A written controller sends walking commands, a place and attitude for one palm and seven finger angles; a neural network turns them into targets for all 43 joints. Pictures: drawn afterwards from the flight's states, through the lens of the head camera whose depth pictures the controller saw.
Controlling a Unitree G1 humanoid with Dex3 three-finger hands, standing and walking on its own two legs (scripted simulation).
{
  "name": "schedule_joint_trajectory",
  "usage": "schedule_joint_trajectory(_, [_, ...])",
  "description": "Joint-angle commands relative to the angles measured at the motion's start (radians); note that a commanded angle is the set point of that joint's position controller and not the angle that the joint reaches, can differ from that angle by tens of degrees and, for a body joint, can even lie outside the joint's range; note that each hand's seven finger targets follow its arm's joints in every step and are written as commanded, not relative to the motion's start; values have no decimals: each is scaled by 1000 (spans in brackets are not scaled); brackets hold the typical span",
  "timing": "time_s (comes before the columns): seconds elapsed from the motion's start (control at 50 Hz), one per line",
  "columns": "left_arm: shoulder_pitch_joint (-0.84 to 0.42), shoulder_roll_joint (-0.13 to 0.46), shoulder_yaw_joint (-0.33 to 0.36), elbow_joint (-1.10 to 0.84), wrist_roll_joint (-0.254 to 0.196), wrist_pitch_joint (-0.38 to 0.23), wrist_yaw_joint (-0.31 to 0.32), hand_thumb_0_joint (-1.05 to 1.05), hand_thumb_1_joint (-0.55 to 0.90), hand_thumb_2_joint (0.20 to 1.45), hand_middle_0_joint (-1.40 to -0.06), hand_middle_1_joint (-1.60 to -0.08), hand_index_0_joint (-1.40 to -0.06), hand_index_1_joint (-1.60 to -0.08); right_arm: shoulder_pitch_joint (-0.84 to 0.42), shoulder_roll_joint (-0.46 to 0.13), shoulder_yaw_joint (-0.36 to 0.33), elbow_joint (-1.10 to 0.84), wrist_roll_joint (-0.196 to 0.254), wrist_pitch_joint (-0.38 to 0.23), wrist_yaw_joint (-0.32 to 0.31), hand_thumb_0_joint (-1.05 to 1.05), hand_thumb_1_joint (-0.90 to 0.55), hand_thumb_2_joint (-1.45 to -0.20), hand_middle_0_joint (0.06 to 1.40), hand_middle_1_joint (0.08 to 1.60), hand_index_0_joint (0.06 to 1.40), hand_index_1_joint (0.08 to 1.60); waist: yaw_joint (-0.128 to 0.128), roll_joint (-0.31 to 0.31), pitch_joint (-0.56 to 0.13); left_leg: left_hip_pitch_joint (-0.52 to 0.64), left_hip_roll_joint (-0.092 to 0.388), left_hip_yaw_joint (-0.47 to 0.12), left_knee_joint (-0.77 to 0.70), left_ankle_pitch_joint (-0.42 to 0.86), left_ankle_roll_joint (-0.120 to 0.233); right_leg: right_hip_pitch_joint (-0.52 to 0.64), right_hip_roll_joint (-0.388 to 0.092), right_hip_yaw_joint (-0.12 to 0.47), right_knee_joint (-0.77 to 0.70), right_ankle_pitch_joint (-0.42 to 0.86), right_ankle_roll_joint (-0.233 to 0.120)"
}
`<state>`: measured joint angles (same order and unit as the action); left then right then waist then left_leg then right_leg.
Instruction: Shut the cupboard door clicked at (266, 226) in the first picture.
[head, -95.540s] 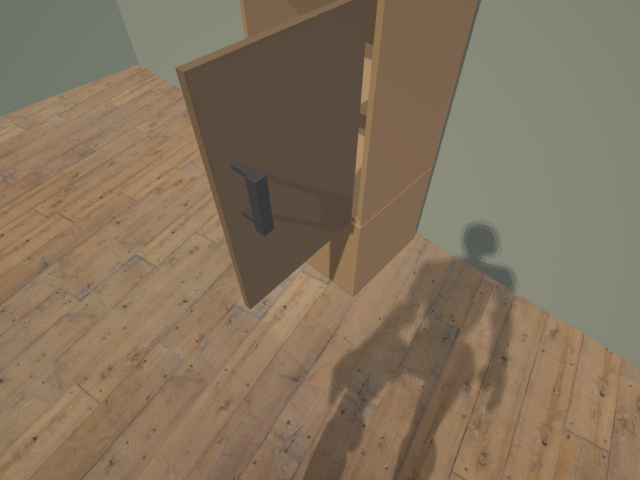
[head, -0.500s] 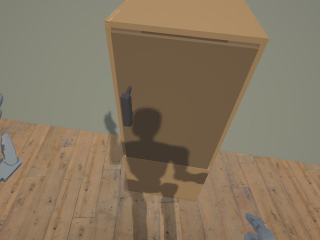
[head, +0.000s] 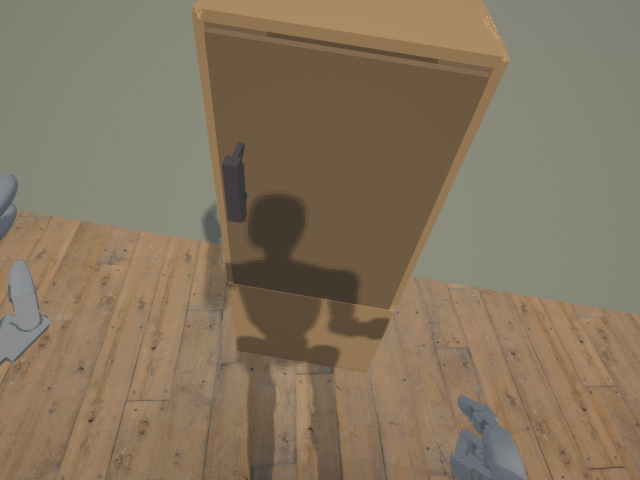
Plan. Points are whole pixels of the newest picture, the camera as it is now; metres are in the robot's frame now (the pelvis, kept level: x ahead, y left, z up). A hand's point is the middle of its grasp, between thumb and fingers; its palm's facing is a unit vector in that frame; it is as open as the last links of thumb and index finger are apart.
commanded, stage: step back with the hand held close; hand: left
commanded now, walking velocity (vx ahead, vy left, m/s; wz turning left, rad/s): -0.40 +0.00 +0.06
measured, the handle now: (237, 182) +0.58 +0.17 +0.02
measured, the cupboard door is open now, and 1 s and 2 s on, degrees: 0 0 0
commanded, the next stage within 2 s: stop stepping back and stand still in 0.24 s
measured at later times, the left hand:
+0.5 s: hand out of the picture +0.06 +0.28 +0.17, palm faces +0.49 -0.76 -0.44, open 7.4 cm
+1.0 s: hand out of the picture -0.01 +0.29 +0.19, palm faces +0.59 -0.71 -0.37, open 7.4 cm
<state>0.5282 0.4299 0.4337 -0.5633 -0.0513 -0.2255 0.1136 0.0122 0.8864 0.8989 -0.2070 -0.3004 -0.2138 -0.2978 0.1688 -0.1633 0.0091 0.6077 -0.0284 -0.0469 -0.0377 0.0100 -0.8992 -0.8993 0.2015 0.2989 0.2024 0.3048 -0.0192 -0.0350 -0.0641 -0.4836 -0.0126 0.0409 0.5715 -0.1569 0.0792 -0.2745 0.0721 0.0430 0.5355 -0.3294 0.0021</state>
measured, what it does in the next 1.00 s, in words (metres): walks backwards: left foot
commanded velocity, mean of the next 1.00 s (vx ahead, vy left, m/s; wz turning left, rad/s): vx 0.00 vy -0.03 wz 0.01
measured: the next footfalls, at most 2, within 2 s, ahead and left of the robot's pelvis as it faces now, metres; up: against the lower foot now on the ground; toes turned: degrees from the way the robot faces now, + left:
left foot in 0.36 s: -0.04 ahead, +0.12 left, +0.00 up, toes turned +4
right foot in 1.06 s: -0.12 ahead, -0.09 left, +0.00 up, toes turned +5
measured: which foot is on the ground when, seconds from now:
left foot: down 0.00-0.14, up 0.16-0.34, down 0.36-1.00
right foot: down 0.00-0.86, up 0.88-1.00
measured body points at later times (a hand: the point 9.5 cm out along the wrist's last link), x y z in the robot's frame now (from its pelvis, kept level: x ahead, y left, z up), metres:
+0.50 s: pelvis -0.12 -0.01 +0.00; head -0.14 +0.03 +0.45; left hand +0.03 +0.32 +0.20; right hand +0.04 -0.24 -0.06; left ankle -0.08 +0.12 -0.73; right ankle -0.05 -0.12 -0.72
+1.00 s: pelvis -0.18 -0.01 +0.00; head -0.23 +0.00 +0.45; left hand -0.05 +0.32 +0.20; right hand -0.01 -0.24 -0.07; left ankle -0.12 +0.12 -0.73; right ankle -0.14 -0.10 -0.69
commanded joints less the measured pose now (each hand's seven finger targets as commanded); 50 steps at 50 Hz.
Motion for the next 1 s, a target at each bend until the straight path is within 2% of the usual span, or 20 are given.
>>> schedule_joint_trajectory(0.0, [16, 182, 129, -228, -18, -62, 20, 0, 900, 900, -200, -300, -200, -300, -76, -184, -74, -152, 20, -53, -24, 0, -900, -900, 200, 300, 200, 300, 13, 184, -239, 96, 209, -220, -183, 142, -1, 157, -53, 11, -4, 239, 8])
schedule_joint_trajectory(0.06, [80, 207, 156, -196, -28, -48, 25, 0, 900, 900, -200, -300, -200, -300, -82, -172, -71, -181, 25, -37, -29, 0, -900, -900, 200, 300, 200, 300, 10, 95, -177, -40, 142, -167, -153, -236, -29, 112, -141, 97, -77, 108, -22])
schedule_joint_trajectory(0.1, [40, 225, 148, -191, -16, -47, 39, 0, 900, 900, -200, -300, -200, -300, -68, -170, -77, -177, 22, -25, -28, 0, -900, -900, 200, 300, 200, 300, -1, -16, -81, 30, 32, -88, 117, -274, -91, -179, -318, 323, -300, -191, -112])
schedule_joint_trajectory(0.12, [7, 222, 135, -176, -3, -42, 53, 0, 900, 900, -200, -300, -200, -300, -57, -164, -82, -156, 14, -17, -25, 0, -900, -900, 200, 300, 200, 300, 1, -71, -56, 53, 7, -85, 308, -252, -107, -273, -420, 399, -364, -183, -171])
schedule_joint_trajectory(0.14, [-35, 233, 149, -184, 6, -39, 65, 0, 900, 900, -200, -300, -200, -300, -54, -172, -85, -145, 0, -14, -22, 0, -900, -900, 200, 300, 200, 300, 1, -56, -57, 36, 8, -106, 411, -265, -100, -276, -446, 406, -351, 1, -207])
schedule_joint_trajectory(0.18, [-57, 191, 95, -107, 21, -15, 71, 0, 900, 900, -200, -300, -200, -300, -61, -135, -60, -148, 4, 6, -29, 0, -900, -900, 200, 300, 200, 300, -1, -40, 2, -27, 43, -121, 424, -262, -102, -212, -370, 254, -282, 159, -177])
schedule_joint_trajectory(0.24, [-166, 176, 41, -98, 33, -8, 69, 0, 900, 900, -200, -300, -200, -300, -70, -147, -57, -137, 13, 10, -47, 0, -900, -900, 200, 300, 200, 300, -1, -24, 49, 34, 51, -100, 216, -225, -97, -188, -296, 168, -230, 251, -126])
schedule_joint_trajectory(0.3, [-146, 194, 55, -153, 28, -22, 72, 0, 900, 900, -200, -300, -200, -300, -19, -175, -71, -126, 21, -7, -53, 0, -900, -900, 200, 300, 200, 300, -3, 44, -46, 143, 32, -41, -143, -58, -73, -55, -213, 101, -139, 275, -38])
schedule_joint_trajectory(0.34, [-69, 225, 99, -181, 21, -37, 70, 0, 900, 900, -200, -300, -200, -300, 1, -203, -99, -150, 36, -19, -57, 0, -900, -900, 200, 300, 200, 300, 9, 90, -138, 150, 129, -122, -174, 27, -38, 27, -109, 48, -120, 153, 33])
schedule_joint_trajectory(0.42, [-22, 170, 113, -190, 15, -33, 67, 0, 900, 900, -200, -300, -200, -300, -12, -191, -65, -174, 32, -55, -53, 0, -900, -900, 200, 300, 200, 300, 8, 204, -86, -143, 223, -238, -342, -486, 6, 156, -32, -37, 99, 18, 31])
schedule_joint_trajectory(0.58, [-112, 137, 63, -90, 43, 2, 70, 0, 900, 900, -200, -300, -200, -300, -12, -171, -49, -137, 22, -107, -37, 0, -900, -900, 200, 300, 200, 300, 3, 205, 37, -131, 135, -138, -301, -604, -33, 133, -15, -35, -2, -54, -4])
schedule_joint_trajectory(0.62, [-118, 157, 73, -100, 42, 7, 74, 0, 900, 900, -200, -300, -200, -300, -11, -160, -50, -133, 15, -100, -34, 0, -900, -900, 200, 300, 200, 300, 6, 117, 47, -78, 86, -86, -185, -559, -45, 46, -53, 42, -93, -159, -40])
schedule_joint_trajectory(0.7, [-165, 169, 69, -96, 43, -2, 80, 0, 900, 900, -200, -300, -200, -300, 7, -148, -55, -101, -1, -79, -22, 0, -900, -900, 200, 300, 200, 300, -2, -161, 33, 5, 3, -39, 385, -269, -69, -169, -340, 495, -367, -532, -205])
schedule_joint_trajectory(0.74, [-253, 186, 80, -99, 45, -17, 83, 0, 900, 900, -200, -300, -200, -300, -2, -156, -56, -98, 2, -75, -19, 0, -900, -900, 200, 300, 200, 300, -13, -114, 53, 74, 64, -118, 324, -300, -51, -254, -355, 446, -317, -476, -193])
schedule_joint_trajectory(0.78, [-237, 156, 54, -75, 47, -16, 82, 0, 900, 900, -200, -300, -200, -300, 14, -147, -45, -97, 4, -65, -30, 0, -900, -900, 200, 300, 200, 300, -20, -24, 36, 268, 28, -46, 68, -265, -41, -319, -237, 213, -184, -405, -123])
schedule_joint_trajectory(0.8, [-248, 154, 50, -94, 42, -18, 80, 0, 900, 900, -200, -300, -200, -300, 13, -163, -49, -105, 9, -71, -38, 0, -900, -900, 200, 300, 200, 300, -18, 81, 35, 273, 31, -81, -73, -342, -27, -288, -168, 147, -68, -365, -95])
schedule_joint_trajectory(0.84, [-271, 149, 65, -127, 37, -27, 81, 0, 900, 900, -200, -300, -200, -300, 7, -188, -63, -136, 27, -94, -46, 0, -900, -900, 200, 300, 200, 300, -9, 316, 46, 161, 288, -481, -380, -692, 80, -238, 6, -56, 362, -132, 13])
schedule_joint_trajectory(0.86, [-226, 170, 95, -77, 40, -23, 74, 0, 900, 900, -200, -300, -200, -300, -6, -168, -63, -127, 24, -100, -44, 0, -900, -900, 200, 300, 200, 300, -2, 285, 38, 52, 326, -523, -431, -750, 107, -198, -7, -31, 537, -104, 20])
schedule_joint_trajectory(0.92, [-106, 118, 57, -44, 41, -4, 60, 0, 900, 900, -200, -300, -200, -300, -26, -165, -62, -134, 35, -108, -21, 0, -900, -900, 200, 300, 200, 300, 17, 203, 82, -36, 275, -327, -377, -611, 78, -117, -48, -57, 434, -85, 1])
schedule_joint_trajectory(0.98, [-94, 129, 50, -88, 46, 8, 65, 0, 900, 900, -200, -300, -200, -300, -25, -164, -50, -140, 26, -98, -27, 0, -900, -900, 200, 300, 200, 300, 23, 258, 71, -140, 223, -206, -334, -640, 14, 133, -5, -147, 127, -98, -15])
